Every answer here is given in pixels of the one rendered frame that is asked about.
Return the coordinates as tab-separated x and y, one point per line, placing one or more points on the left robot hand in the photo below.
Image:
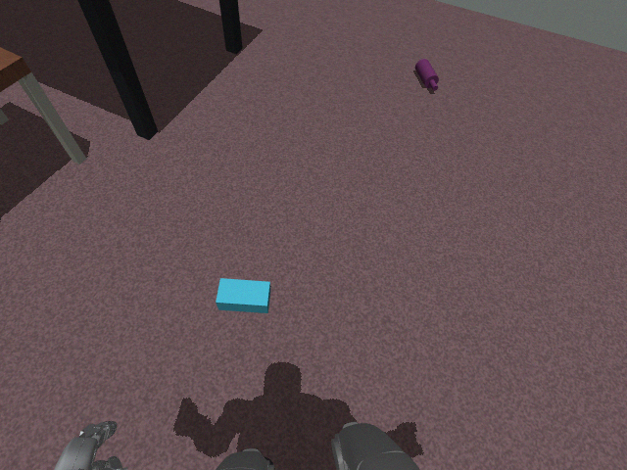
79	454

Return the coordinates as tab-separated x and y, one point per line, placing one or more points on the chair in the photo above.
12	69

